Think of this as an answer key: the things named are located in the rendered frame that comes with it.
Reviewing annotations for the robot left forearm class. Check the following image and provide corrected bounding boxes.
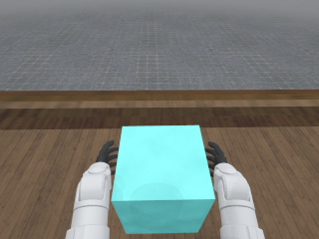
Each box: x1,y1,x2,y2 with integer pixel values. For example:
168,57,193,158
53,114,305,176
65,161,112,239

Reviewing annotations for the robot right forearm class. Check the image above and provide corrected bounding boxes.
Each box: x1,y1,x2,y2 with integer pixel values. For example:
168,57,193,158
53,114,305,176
213,162,265,239

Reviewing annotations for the carton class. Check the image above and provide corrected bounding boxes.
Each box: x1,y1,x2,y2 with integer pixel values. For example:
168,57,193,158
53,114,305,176
111,125,215,234

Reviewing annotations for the left robot hand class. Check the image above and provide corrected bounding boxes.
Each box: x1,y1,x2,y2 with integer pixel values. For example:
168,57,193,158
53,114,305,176
96,140,120,175

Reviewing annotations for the right robot hand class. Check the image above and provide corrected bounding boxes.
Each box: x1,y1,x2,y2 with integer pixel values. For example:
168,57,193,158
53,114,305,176
204,141,227,177

